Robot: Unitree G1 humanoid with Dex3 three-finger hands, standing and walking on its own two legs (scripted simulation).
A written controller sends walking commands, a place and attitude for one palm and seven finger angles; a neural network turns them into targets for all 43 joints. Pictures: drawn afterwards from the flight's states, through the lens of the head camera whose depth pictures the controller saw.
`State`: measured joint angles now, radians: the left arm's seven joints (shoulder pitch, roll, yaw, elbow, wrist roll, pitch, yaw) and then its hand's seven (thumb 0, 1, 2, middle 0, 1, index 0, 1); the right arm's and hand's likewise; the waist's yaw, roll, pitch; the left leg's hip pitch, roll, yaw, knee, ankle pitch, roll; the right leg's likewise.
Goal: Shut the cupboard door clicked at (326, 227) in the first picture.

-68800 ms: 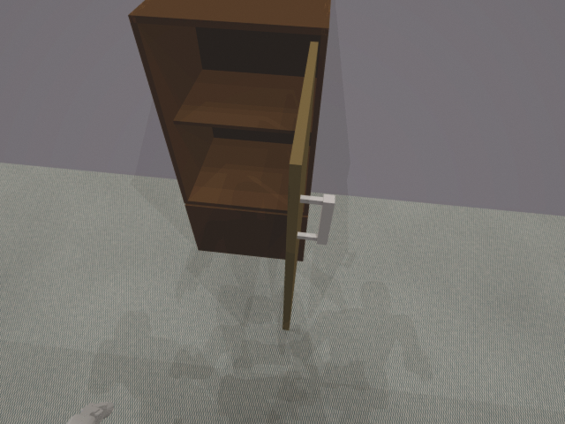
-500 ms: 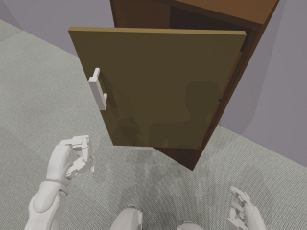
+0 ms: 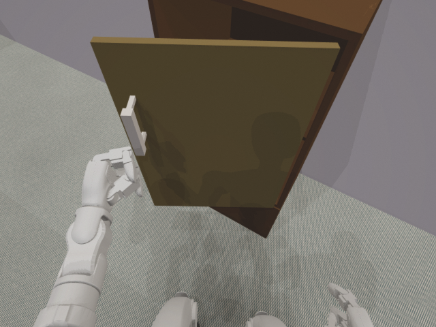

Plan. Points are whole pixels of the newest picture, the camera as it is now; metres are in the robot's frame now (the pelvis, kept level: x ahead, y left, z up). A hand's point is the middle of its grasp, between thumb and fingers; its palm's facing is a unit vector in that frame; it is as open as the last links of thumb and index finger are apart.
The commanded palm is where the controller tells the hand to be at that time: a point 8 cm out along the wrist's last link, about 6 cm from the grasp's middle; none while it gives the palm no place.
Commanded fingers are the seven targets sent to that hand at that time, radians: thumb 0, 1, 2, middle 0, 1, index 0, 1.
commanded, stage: bring the fist close to the handle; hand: left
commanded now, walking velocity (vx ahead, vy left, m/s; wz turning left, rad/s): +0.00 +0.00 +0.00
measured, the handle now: (136, 126) +0.49 +0.19 +0.06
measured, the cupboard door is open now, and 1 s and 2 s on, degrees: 30 29 14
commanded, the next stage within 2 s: push the door shut along its arc in 0.56 s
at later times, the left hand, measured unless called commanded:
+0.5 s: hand (143, 174) +0.38 +0.16 +0.06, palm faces +0.04 -1.00 -0.02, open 3.1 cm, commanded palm +0.35 +0.21 +0.06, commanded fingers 0.00 0.90 0.90 -1.30 -1.50 -1.30 -1.50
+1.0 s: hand (147, 150) +0.42 +0.16 +0.07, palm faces -0.05 -1.00 -0.05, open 3.1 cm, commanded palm +0.40 +0.21 +0.06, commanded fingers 0.00 0.90 0.90 -1.30 -1.50 -1.30 -1.50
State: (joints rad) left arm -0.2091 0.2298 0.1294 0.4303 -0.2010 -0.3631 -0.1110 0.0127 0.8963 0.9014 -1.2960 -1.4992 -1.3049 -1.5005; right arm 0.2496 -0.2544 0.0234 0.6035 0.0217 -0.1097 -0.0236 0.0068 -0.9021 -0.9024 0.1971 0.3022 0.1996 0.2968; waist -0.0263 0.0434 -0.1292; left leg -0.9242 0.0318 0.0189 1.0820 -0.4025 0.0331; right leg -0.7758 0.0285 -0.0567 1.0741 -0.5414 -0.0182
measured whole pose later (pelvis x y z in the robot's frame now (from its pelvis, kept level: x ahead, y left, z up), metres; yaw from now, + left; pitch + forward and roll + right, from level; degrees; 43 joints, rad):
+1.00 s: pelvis +0.00 -0.01 +0.00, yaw -1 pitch +16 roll -2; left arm -0.56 0.32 0.23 0.87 -0.17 -0.43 -0.23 0.01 0.90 0.90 -1.32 -1.50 -1.30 -1.50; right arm 0.28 -0.26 0.02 0.63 0.02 -0.05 -0.02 0.00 -0.90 -0.90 0.20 0.30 0.20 0.30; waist -0.07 0.04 -0.13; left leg -0.98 0.04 0.02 1.10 -0.40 0.02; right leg -0.84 0.04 -0.05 1.10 -0.54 -0.03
